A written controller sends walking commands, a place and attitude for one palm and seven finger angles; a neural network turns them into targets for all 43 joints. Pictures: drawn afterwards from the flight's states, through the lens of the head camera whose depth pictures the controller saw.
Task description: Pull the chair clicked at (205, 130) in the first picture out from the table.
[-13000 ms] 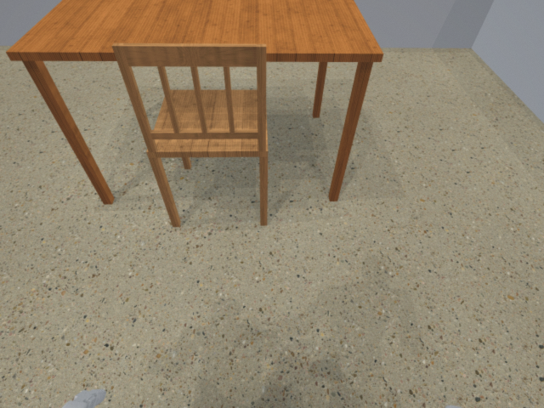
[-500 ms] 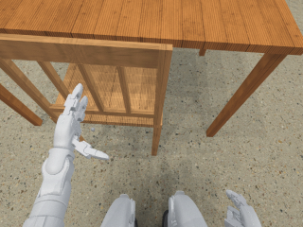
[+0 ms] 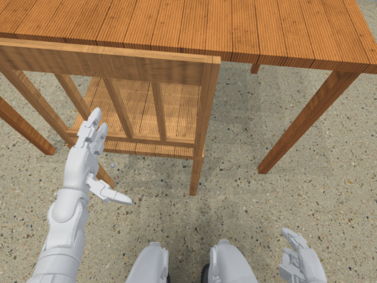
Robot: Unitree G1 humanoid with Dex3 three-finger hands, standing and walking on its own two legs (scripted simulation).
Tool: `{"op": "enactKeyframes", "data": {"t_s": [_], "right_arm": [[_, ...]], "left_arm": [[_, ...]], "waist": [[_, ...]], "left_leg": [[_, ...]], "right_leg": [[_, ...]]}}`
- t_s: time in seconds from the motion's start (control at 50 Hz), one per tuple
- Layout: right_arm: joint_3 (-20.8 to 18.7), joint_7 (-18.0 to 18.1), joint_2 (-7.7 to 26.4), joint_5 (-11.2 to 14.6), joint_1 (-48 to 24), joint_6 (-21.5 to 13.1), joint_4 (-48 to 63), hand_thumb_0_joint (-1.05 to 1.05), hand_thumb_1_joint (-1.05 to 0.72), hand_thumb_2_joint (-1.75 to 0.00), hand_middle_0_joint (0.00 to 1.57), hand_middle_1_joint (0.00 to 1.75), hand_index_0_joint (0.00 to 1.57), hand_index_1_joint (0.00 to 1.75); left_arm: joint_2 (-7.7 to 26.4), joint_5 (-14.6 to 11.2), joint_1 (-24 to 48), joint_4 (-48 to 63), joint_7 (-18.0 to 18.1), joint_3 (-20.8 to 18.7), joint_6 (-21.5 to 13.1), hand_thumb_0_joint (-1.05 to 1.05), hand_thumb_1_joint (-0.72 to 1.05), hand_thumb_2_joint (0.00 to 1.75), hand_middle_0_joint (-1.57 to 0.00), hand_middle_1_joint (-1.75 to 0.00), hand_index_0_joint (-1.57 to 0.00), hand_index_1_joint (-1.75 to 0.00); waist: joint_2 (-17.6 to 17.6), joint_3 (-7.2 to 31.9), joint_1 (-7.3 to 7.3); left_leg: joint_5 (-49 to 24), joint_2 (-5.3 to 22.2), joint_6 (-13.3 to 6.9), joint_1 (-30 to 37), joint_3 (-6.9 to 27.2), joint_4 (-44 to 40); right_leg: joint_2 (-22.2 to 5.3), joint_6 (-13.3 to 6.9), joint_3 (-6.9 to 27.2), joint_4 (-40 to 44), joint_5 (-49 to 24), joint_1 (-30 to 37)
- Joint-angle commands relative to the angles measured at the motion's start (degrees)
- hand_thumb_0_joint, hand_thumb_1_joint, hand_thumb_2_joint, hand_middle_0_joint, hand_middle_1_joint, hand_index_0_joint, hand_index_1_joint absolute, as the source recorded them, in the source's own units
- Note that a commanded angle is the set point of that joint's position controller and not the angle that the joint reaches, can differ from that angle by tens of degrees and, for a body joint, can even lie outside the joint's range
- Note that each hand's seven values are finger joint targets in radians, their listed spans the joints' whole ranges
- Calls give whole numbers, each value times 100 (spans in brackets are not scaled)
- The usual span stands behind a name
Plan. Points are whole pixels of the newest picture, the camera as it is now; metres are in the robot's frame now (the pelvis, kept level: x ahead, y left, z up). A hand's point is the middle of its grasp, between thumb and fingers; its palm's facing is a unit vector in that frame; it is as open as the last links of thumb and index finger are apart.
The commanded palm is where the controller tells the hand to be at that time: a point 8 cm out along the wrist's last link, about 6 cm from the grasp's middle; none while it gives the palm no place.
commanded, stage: push the fingers through the gap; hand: left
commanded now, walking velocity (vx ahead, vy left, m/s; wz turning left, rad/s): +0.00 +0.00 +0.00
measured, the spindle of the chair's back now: (121, 110) +0.49 +0.18 +0.00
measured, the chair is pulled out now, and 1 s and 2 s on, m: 0.00 0.00 0.00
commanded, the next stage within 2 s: hook a spindle and tug to test in 1.64 s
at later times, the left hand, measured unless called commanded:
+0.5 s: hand (119, 146) +0.39 +0.16 +0.02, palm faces -0.07 -1.00 -0.04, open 16.9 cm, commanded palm +0.37 +0.21 +0.02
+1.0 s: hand (124, 124) +0.44 +0.15 +0.02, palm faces -0.06 -1.00 -0.04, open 16.9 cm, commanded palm +0.42 +0.21 +0.02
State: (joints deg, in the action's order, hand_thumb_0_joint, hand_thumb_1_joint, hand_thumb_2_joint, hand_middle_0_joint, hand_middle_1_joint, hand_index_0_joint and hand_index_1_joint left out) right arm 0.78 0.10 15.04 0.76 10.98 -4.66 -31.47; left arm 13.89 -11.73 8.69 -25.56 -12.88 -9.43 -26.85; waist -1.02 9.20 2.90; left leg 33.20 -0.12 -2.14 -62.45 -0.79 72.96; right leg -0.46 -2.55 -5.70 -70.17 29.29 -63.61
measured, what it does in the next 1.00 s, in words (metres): stands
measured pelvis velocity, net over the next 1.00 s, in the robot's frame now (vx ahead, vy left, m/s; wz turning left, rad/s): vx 0.00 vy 0.01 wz -0.02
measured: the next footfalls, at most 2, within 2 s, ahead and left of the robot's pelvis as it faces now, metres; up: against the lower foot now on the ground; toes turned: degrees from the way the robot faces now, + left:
none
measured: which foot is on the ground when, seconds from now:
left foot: down 0.00-1.00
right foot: down 0.00-1.00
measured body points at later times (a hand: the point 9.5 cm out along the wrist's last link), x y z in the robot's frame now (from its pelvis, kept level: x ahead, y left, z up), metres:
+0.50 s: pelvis +0.00 +0.01 +0.00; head +0.12 +0.02 +0.43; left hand +0.38 +0.21 +0.03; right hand +0.12 -0.25 -0.11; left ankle +0.01 +0.10 -0.62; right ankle +0.04 -0.10 -0.62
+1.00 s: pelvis +0.00 +0.01 +0.00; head +0.14 +0.01 +0.43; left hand +0.44 +0.21 +0.02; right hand +0.09 -0.26 -0.12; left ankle +0.01 +0.10 -0.62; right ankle +0.04 -0.10 -0.62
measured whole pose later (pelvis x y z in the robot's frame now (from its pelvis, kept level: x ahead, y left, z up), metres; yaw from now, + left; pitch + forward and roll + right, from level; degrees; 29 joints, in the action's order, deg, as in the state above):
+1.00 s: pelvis +0.00 +0.01 +0.00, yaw -1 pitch +25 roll -2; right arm 1.1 -0.8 15.0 -0.3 14.6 -0.4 -34.4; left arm 17.3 -8.1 31.8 -47.2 -10.2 -14.0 -28.3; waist -1.6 8.6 6.4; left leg 32.8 0.1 -2.7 -65.4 -1.6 72.9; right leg -0.2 -1.9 -4.8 -69.8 28.4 -66.7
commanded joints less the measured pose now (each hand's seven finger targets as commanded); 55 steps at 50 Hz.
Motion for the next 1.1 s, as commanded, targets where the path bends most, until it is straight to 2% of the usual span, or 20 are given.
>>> {"op": "enactKeyframes", "data": {"t_s": [0.0,0.02,0.08,0.12,0.16,0.24,0.3,0.32,0.4,0.46,0.52,0.6,0.68,0.7,0.74,0.82,0.88,0.96,0.98,1.08], "right_arm": [[-322,25,798,40,276,-187,664,0,-90,-90,20,30,20,30],[-326,29,812,37,264,-185,679,0,-90,-90,20,30,20,30],[-311,56,825,35,279,-201,612,0,-90,-90,20,30,20,30],[-320,62,842,27,316,-202,577,0,-90,-90,20,30,20,30],[-317,63,838,19,345,-201,537,0,-90,-90,20,30,20,30],[-331,60,875,10,432,-156,480,0,-90,-90,20,30,20,30],[-330,40,866,0,483,-90,481,0,-90,-90,20,30,20,30],[-337,20,843,-2,489,-76,496,0,-90,-90,20,30,20,30],[-346,-20,846,-2,560,3,474,0,-90,-90,20,30,20,30],[-328,-21,851,-7,573,59,444,0,-90,-90,20,30,20,30],[-340,-10,861,-28,629,71,417,0,-90,-90,20,30,20,30],[-329,-5,883,-31,691,99,313,0,-90,-90,20,30,20,30],[-342,-19,906,-41,767,116,265,0,-90,-90,20,30,20,30],[-344,-23,910,-47,797,138,225,0,-90,-90,20,30,20,30],[-337,-20,921,-49,825,169,188,0,-90,-90,20,30,20,30],[-324,-11,918,-76,888,223,189,0,-90,-90,20,30,20,30],[-330,-40,906,-95,946,249,189,0,-90,-90,20,30,20,30],[-318,-62,887,-90,992,324,152,0,-90,-90,20,30,20,30],[-319,-55,913,-91,1024,336,145,0,-90,-90,20,30,20,30],[-307,-50,911,-118,1083,360,114,0,-90,-90,20,30,20,30]], "left_arm": [[862,-99,1021,1138,-53,-333,-358,0,-50,30,-6,-8,-6,-8],[915,-122,999,1156,-50,-403,-348,0,-50,30,-6,-8,-6,-8],[799,-77,1616,1160,-35,-188,-351,0,-50,30,-6,-8,-6,-8],[827,-65,1602,1080,-10,-231,-349,0,-50,30,-6,-8,-6,-8],[686,-29,1915,951,7,-76,-336,0,-50,30,-6,-8,-6,-8],[912,36,2044,702,95,-292,-300,0,-50,30,-6,-8,-6,-8],[964,92,2142,628,175,-356,-294,0,-50,30,-6,-8,-6,-8],[833,82,2093,691,189,-267,-297,0,-50,30,-6,-8,-6,-8],[864,101,2013,423,283,-345,-282,0,-50,30,-6,-8,-6,-8],[889,164,2402,239,321,-325,-325,0,-50,30,-6,-8,-6,-8],[1100,176,2597,227,333,-524,-437,0,-50,30,-6,-8,-6,-8],[1122,190,2974,-69,265,-487,-494,0,-50,30,-6,-8,-6,-8],[962,202,3320,-206,213,-284,-511,0,-50,30,-6,-8,-6,-8],[929,225,3432,-366,224,-279,-492,0,-50,30,-6,-8,-6,-8],[1027,235,3671,-599,264,-368,-470,0,-50,30,-6,-8,-6,-8],[1417,299,3921,-838,297,-715,-527,0,-50,30,-6,-8,-6,-8],[1336,294,4003,-889,279,-676,-575,0,-50,30,-6,-8,-6,-8],[1315,303,4159,-1198,231,-665,-533,0,-50,30,-6,-8,-6,-8],[1495,316,4155,-1258,228,-803,-538,0,-50,30,-6,-8,-6,-8],[1532,329,4699,-1339,194,-799,-630,0,-50,30,-6,-8,-6,-8]], "waist": [[-123,2285,34],[-99,2297,14],[-242,2164,165],[-259,2250,132],[-248,2214,207],[-199,2384,130],[-301,2515,95],[-370,2647,95],[-96,2487,133],[-37,2269,209],[-124,2501,175],[-249,2408,259],[-512,2541,330],[-361,2518,359],[-245,2414,397],[-300,2667,325],[-336,2878,360],[-305,2691,431],[-208,2692,403],[-388,2819,492]], "left_leg": [[-1844,-36,64,1026,266,-973],[-1831,-34,63,1005,269,-971],[-1693,-17,60,1083,325,-954],[-1758,-6,86,1192,357,-977],[-1737,-7,92,1203,375,-973],[-1871,3,116,1266,402,-990],[-2142,12,141,1378,402,-1007],[-2290,18,156,1535,408,-1011],[-2245,29,145,1338,377,-1031],[-1911,6,119,1110,345,-1032],[-2000,6,117,1225,336,-1015],[-2011,23,129,1263,356,-1005],[-2255,51,171,1579,440,-1003],[-2199,57,171,1558,463,-991],[-1997,29,136,1321,419,-979],[-2124,-4,115,1223,355,-919],[-2420,20,120,1395,373,-877],[-2282,4,89,1130,290,-853],[-2291,16,87,1120,319,-860],[-2264,8,69,1155,313,-818]], "right_leg": [[34,105,510,876,-1549,1869],[33,107,518,880,-1538,1884],[42,100,469,870,-1306,1544],[38,91,442,859,-1307,1509],[27,97,414,850,-1261,1410],[26,82,402,810,-1322,1444],[28,75,387,755,-1530,1484],[30,77,377,754,-1623,1488],[50,96,387,805,-1672,1594],[46,102,426,849,-1478,1558],[57,92,449,831,-1547,1634],[65,84,437,834,-1508,1470],[66,62,375,789,-1533,1224],[67,75,360,784,-1481,1174],[64,86,395,827,-1417,1263],[67,78,468,775,-1645,1504],[78,83,449,731,-1858,1509],[76,106,502,792,-1913,1601],[85,93,493,773,-1906,1619],[89,96,518,761,-1890,1536]]}}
